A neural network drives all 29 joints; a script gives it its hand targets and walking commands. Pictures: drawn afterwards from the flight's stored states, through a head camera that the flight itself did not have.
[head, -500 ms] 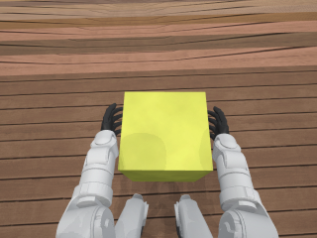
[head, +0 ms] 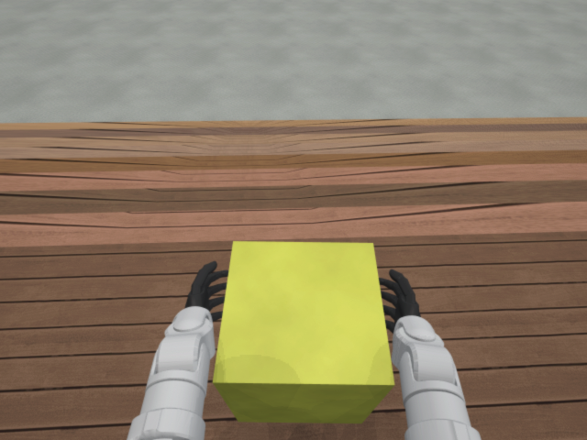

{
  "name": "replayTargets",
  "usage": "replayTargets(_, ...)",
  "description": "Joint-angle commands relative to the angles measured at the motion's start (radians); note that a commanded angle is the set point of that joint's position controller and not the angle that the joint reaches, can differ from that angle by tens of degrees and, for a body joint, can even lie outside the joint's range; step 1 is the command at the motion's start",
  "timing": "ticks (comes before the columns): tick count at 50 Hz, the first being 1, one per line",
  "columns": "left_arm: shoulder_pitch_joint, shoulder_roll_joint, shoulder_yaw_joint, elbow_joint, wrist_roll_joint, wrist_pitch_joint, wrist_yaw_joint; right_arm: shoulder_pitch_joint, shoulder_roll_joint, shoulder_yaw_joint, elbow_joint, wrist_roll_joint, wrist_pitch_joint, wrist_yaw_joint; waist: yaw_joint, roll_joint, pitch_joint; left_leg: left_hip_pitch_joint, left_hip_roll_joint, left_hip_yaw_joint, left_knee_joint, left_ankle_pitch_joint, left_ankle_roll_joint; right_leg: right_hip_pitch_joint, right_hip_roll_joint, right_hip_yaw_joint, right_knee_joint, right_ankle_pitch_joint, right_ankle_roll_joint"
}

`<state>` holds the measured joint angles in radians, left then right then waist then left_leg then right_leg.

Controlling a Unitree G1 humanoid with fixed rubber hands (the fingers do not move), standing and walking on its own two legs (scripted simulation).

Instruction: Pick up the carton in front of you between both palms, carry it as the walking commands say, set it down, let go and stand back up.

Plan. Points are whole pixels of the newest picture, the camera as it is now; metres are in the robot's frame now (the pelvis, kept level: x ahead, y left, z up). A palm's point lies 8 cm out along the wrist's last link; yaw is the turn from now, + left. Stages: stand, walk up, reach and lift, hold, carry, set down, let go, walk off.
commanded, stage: reach and lift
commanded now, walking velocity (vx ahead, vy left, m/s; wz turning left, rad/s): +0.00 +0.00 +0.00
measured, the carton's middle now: (301, 338) +0.29 +0.00 -0.07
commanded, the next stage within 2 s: hold in 1.10 s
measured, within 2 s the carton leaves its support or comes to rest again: neither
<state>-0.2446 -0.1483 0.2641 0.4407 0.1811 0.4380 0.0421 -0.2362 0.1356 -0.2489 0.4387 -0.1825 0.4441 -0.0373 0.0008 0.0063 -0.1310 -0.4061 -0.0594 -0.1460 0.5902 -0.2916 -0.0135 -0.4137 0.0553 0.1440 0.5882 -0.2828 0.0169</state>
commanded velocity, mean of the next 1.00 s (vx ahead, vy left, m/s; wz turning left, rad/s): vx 0.00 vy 0.00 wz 0.00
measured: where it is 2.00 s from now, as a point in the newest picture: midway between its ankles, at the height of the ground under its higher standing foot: outside the picture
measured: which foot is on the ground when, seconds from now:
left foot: down 0.00-1.00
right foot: down 0.00-1.00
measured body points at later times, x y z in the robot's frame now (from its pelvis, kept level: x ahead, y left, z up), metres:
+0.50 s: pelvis -0.02 +0.00 +0.01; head -0.04 +0.00 +0.46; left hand +0.29 +0.15 +0.03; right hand +0.29 -0.15 +0.03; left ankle +0.00 +0.13 -0.73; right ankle +0.01 -0.13 -0.73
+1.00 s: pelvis +0.00 +0.00 +0.02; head -0.03 +0.00 +0.47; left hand +0.30 +0.15 +0.04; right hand +0.30 -0.15 +0.04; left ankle +0.00 +0.13 -0.73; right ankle +0.01 -0.13 -0.73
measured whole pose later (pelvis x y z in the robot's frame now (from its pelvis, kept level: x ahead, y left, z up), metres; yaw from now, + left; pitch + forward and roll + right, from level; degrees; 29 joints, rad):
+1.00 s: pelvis +0.00 +0.00 +0.02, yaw +0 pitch -4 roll +0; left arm -0.25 -0.15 0.23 0.28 0.26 0.68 -0.01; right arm -0.24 0.15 -0.22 0.27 -0.26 0.68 0.00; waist 0.00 0.00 -0.01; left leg -0.08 -0.04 -0.14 0.37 -0.21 -0.01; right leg -0.09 0.04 0.14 0.37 -0.20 0.01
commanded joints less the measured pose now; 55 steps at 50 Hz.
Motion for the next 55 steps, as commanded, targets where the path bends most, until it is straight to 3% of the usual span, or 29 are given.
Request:
replayTargets(1, -0.432, -0.993, -0.626, -0.029, -0.162, 0.060, -0.253, -0.472, 0.980, 0.621, -0.062, 0.166, 0.047, 0.245, -0.001, -0.003, -0.252, 0.216, -0.036, 0.055, -0.131, 0.343, -0.006, 0.264, 0.041, -0.055, -0.123, 0.337, 0.003)
replayTargets(7, -0.432, -0.957, -0.554, -0.030, -0.130, 0.143, -0.269, -0.463, 0.956, 0.551, -0.069, 0.129, 0.133, 0.259, -0.004, -0.002, -0.073, 0.243, -0.030, 0.064, -0.210, 0.197, -0.001, 0.276, 0.038, -0.067, -0.200, 0.188, -0.008)
replayTargets(12, -0.536, -0.963, -0.505, -0.010, -0.109, 0.152, -0.286, -0.569, 0.962, 0.500, -0.042, 0.112, 0.143, 0.279, 0.000, 0.000, -0.039, 0.233, -0.025, 0.075, -0.214, 0.083, 0.009, 0.262, 0.032, -0.076, -0.205, 0.073, -0.012)
replayTargets(21, -0.618, -0.983, -0.520, -0.020, -0.115, 0.150, -0.294, -0.652, 0.990, 0.522, -0.053, 0.124, 0.142, 0.283, -0.001, -0.006, -0.119, 0.263, -0.026, 0.081, -0.206, 0.093, 0.008, 0.299, 0.032, -0.080, -0.199, 0.088, -0.007)
replayTargets(42, -0.465, -0.944, -0.565, -0.147, -0.143, 0.198, -0.283, -0.493, 0.954, 0.560, -0.177, 0.151, 0.191, 0.269, 0.000, -0.006, -0.131, 0.357, -0.039, 0.074, -0.244, 0.315, -0.008, 0.392, 0.042, -0.073, -0.240, 0.308, 0.007)
replayTargets(55, -0.445, -0.938, -0.587, -0.206, -0.160, 0.231, -0.278, -0.478, 0.937, 0.582, -0.237, 0.167, 0.222, 0.269, -0.002, -0.001, -0.111, 0.377, -0.038, 0.068, -0.258, 0.330, -0.011, 0.405, 0.045, -0.072, -0.252, 0.313, 0.006)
